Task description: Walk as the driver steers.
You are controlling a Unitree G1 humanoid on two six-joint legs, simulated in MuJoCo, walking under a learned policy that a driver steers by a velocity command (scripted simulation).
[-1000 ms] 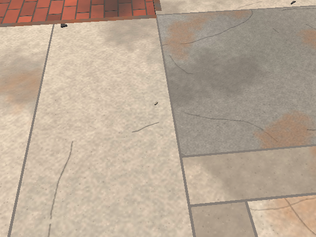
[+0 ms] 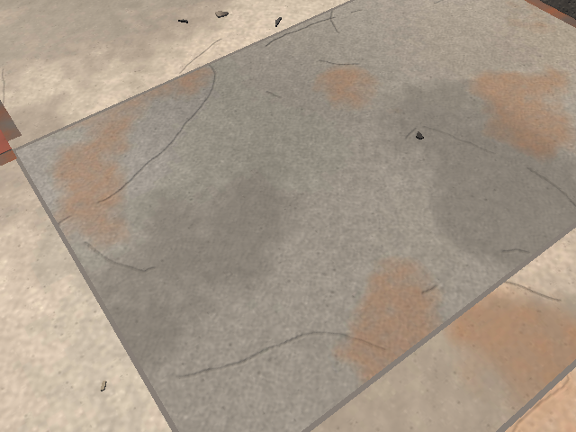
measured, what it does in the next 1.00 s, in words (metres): walks ahead: left foot, then right foot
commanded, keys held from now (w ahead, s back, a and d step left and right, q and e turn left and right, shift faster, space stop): w+e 0.02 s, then w+q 0.72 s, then e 0.26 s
